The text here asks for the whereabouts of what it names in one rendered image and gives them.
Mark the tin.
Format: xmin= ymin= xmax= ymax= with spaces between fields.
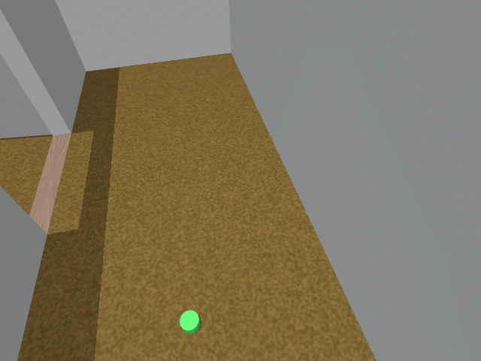
xmin=180 ymin=311 xmax=201 ymax=334

